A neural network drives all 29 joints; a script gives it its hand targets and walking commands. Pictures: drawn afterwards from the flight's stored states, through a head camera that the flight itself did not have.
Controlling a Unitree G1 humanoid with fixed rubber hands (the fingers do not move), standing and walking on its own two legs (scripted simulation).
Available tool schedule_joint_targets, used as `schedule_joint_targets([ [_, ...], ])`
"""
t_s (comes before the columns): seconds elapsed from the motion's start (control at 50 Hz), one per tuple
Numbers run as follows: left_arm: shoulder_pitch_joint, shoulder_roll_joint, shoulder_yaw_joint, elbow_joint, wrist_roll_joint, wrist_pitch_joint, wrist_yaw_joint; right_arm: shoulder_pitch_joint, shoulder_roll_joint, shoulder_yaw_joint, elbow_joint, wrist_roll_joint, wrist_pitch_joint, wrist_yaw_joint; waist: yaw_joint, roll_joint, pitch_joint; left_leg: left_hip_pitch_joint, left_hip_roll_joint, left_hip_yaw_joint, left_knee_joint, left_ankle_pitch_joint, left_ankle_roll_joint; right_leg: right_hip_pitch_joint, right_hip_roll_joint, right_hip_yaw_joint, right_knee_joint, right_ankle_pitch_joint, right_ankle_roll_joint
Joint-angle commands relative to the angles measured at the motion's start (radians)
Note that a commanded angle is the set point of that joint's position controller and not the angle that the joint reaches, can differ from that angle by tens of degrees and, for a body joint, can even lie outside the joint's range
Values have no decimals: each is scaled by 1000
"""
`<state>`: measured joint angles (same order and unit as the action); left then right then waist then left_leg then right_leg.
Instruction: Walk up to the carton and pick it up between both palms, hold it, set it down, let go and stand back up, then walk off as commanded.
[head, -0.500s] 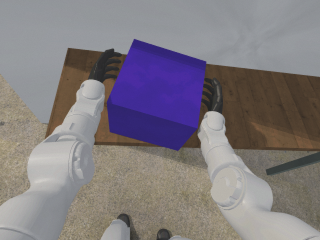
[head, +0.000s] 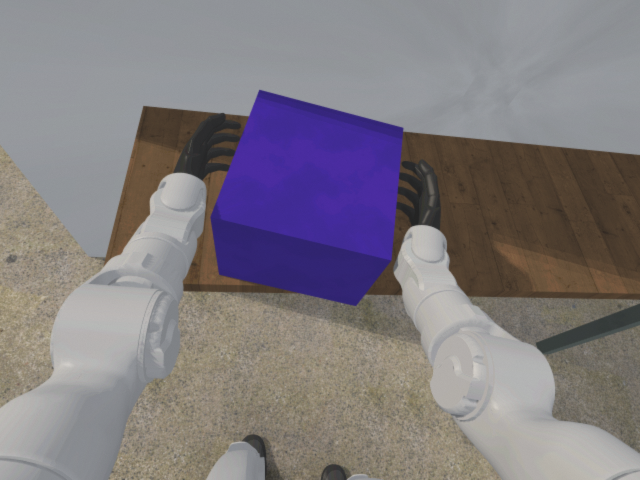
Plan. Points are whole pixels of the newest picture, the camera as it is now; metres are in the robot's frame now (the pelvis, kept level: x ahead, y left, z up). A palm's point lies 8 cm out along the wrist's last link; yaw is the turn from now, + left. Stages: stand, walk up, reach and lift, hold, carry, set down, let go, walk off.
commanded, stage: set down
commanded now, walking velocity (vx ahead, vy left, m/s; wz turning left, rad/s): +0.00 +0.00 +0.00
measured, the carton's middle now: (309, 202) +0.47 +0.02 -0.01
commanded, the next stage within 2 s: none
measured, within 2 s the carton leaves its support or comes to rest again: neither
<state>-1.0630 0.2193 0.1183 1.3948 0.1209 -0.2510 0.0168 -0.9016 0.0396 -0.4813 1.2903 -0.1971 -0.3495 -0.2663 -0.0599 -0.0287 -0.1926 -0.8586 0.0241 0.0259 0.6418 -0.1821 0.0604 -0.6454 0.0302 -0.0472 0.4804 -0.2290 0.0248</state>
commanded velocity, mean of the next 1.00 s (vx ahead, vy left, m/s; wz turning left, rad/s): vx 0.00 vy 0.00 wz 0.00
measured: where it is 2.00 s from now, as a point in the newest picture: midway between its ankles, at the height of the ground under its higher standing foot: outside the picture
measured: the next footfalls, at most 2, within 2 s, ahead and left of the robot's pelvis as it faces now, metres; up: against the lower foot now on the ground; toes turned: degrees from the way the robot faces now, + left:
none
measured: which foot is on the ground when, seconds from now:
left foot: down 0.00-1.00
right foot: down 0.00-1.00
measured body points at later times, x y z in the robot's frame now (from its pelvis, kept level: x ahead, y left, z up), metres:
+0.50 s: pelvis -0.01 +0.01 +0.00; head +0.06 +0.07 +0.44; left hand +0.43 +0.19 +0.00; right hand +0.39 -0.13 +0.03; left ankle +0.06 +0.05 -0.72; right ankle -0.02 -0.16 -0.72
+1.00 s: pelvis -0.03 +0.01 +0.00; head -0.01 +0.06 +0.45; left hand +0.36 +0.21 +0.01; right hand +0.32 -0.15 +0.03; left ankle +0.06 +0.05 -0.72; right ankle -0.02 -0.16 -0.72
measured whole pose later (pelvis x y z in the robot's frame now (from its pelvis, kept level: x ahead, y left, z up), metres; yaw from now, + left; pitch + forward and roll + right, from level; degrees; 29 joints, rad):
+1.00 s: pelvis -0.03 +0.01 +0.00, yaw +1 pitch +12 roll -6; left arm -0.60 0.24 0.12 1.15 0.05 -0.27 -0.08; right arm -0.51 0.04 -0.12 1.13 0.03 -0.42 -0.32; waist -0.06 -0.01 -0.18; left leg -0.69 0.02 0.03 0.66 -0.18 0.06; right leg -0.48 0.03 -0.05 0.50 -0.23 0.03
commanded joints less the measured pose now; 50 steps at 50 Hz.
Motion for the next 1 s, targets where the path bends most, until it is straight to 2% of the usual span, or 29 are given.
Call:
schedule_joint_targets([
  [0.0, -373, 130, -73, -49, -132, -57, -12, -259, -151, 92, -4, 151, -43, -1, -69, 194, -678, 760, 42, -92, 61, 350, -180, -165, 7, -45, 9, 193, -18],
  [0.06, -346, 137, -75, -49, -133, -57, -16, -233, -149, 110, 11, 170, -45, -6, -69, 206, -643, 759, 40, -92, 50, 332, -182, -154, 8, -45, 6, 183, -15],
  [0.08, -308, 140, -64, -95, -130, -58, -16, -186, -141, 131, -24, 177, -52, -7, -54, 201, -666, 769, 31, -88, 56, 341, -179, -125, 8, -39, 11, 218, -15],
  [0.14, -313, 140, -69, -114, -133, -64, -19, -193, -149, 127, -27, 176, -57, -13, -73, 213, -668, 796, 30, -91, 52, 330, -181, -125, 12, -48, 7, 199, -14],
  [0.18, -259, 139, -59, -162, -127, -69, -24, -130, -130, 162, -52, 202, -72, -14, -53, 224, -666, 804, 29, -90, 57, 349, -184, -103, 11, -38, 10, 221, -17],
  [0.2, -305, 139, -73, -166, -132, -75, -22, -184, -141, 144, -46, 200, -65, -11, -72, 234, -671, 808, 33, -98, 57, 327, -188, -129, 16, -47, 5, 184, -17],
  [0.22, -313, 149, -64, -154, -122, -72, -20, -190, -146, 137, -25, 193, -63, -15, -62, 233, -656, 785, 35, -96, 53, 326, -189, -128, 16, -47, 8, 163, -21],
  [0.26, -268, 143, -64, -215, -134, -80, -23, -146, -138, 172, -66, 209, -78, -18, -51, 234, -683, 809, 26, -89, 58, 339, -185, -98, 15, -44, 2, 203, -18],
  [0.28, -288, 152, -64, -181, -135, -80, -24, -158, -134, 159, -43, 203, -69, -18, -61, 226, -638, 780, 27, -88, 49, 300, -180, -107, 17, -42, 0, 154, -17],
  [0.32, -270, 152, -62, -214, -129, -82, -21, -147, -132, 157, -56, 205, -72, -22, -64, 237, -644, 806, 29, -96, 49, 297, -187, -114, 18, -44, -1, 154, -20],
  [0.34, -227, 157, -60, -237, -136, -82, -24, -105, -124, 186, -101, 220, -81, -23, -49, 228, -660, 810, 25, -92, 49, 297, -181, -84, 14, -38, -3, 185, -17],
  [0.36, -206, 148, -52, -259, -130, -84, -26, -79, -112, 198, -91, 232, -91, -22, -42, 243, -645, 830, 24, -97, 45, 318, -187, -86, 17, -38, -1, 193, -16],
  [0.4, -228, 146, -63, -285, -145, -94, -24, -98, -121, 197, -104, 239, -96, -19, -50, 259, -657, 847, 29, -109, 51, 342, -195, -96, 18, -44, 2, 183, -18],
  [0.42, -183, 144, -64, -292, -147, -94, -27, -69, -112, 209, -111, 245, -98, -21, -42, 254, -642, 845, 26, -102, 46, 335, -192, -85, 16, -41, -2, 177, -18],
  [0.44, -233, 151, -69, -255, -146, -90, -27, -121, -126, 197, -92, 238, -90, -23, -50, 247, -627, 826, 34, -113, 43, 306, -194, -106, 18, -46, 4, 143, -19],
  [0.48, -154, 151, -55, -294, -139, -90, -32, -43, -112, 235, -129, 259, -109, -25, -26, 247, -617, 836, 25, -104, 39, 307, -191, -66, 15, -41, -1, 176, -17],
  [0.5, -161, 149, -61, -303, -144, -89, -36, -41, -113, 234, -131, 259, -107, -27, -36, 242, -610, 837, 26, -101, 37, 292, -188, -67, 17, -43, -2, 165, -16],
  [0.54, -131, 152, -46, -316, -135, -90, -42, -17, -101, 257, -160, 267, -115, -30, -23, 230, -607, 835, 21, -97, 38, 314, -182, -39, 18, -40, -2, 192, -13],
  [0.6, -94, 163, -50, -356, -145, -87, -46, 19, -97, 258, -195, 271, -126, -39, -31, 221, -584, 855, 23, -108, 21, 269, -183, -31, 18, -40, -15, 166, -10],
  [0.64, -89, 174, -51, -361, -163, -90, -50, 8, -94, 275, -234, 287, -124, -36, -15, 205, -568, 827, 24, -106, 16, 217, -177, -26, 12, -38, -10, 143, -9],
  [0.7, -55, 179, -72, -384, -192, -87, -56, 19, -85, 288, -288, 306, -119, -38, -16, 198, -535, 832, 27, -117, -4, 147, -170, -4, 3, -33, -16, 120, -8],
  [0.72, 6, 176, -61, -430, -190, -85, -62, 88, -67, 309, -333, 307, -130, -42, -8, 187, -528, 838, 23, -112, -5, 169, -166, 29, 4, -30, -15, 155, -5],
  [0.78, 15, 189, -63, -433, -181, -74, -73, 91, -74, 311, -332, 313, -129, -48, -5, 197, -478, 834, 22, -116, -24, 140, -165, 39, 5, -33, -17, 125, -5],
  [0.82, 71, 186, -56, -462, -179, -60, -84, 138, -70, 344, -347, 334, -121, -48, 13, 194, -423, 840, 27, -124, -40, 116, -164, 61, 1, -30, -27, 113, -13],
  [0.9, 166, 201, -52, -516, -195, -31, -107, 228, -52, 388, -392, 359, -102, -61, 20, 170, -300, 827, 26, -123, -82, 22, -146, 124, -7, -13, -49, 95, -13],
  [0.92, 146, 212, -53, -518, -194, -26, -110, 214, -51, 381, -392, 358, -89, -63, 19, 157, -284, 801, 23, -124, -93, -37, -136, 121, -13, -6, -53, 48, -11],
  [0.94, 192, 218, -44, -558, -204, -21, -117, 255, -34, 406, -446, 373, -93, -70, 38, 140, -269, 797, 25, -124, -105, -51, -132, 163, -13, -4, -52, 57, -7],
  [0.96, 184, 213, -55, -560, -205, -11, -118, 272, -34, 399, -426, 367, -80, -75, 25, 148, -201, 785, 24, -125, -130, -116, -130, 159, -12, 2, -67, 9, -12],
  [0.98, 195, 226, -62, -601, -218, -8, -120, 262, -23, 405, -481, 378, -72, -77, 34, 143, -212, 768, 26, -122, -139, -145, -125, 170, -17, 5, -62, -9, -13],
])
